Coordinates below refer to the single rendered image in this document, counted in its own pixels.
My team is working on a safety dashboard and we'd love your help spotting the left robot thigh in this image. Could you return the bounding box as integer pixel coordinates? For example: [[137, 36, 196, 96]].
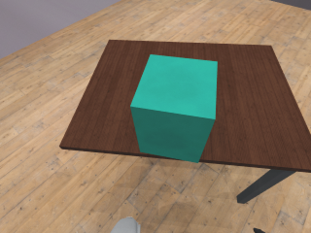
[[110, 217, 141, 233]]

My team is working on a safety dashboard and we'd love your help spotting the carton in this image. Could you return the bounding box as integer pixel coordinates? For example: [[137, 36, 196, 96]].
[[130, 54, 218, 163]]

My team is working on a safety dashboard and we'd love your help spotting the table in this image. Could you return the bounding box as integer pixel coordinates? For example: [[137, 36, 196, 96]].
[[59, 40, 311, 204]]

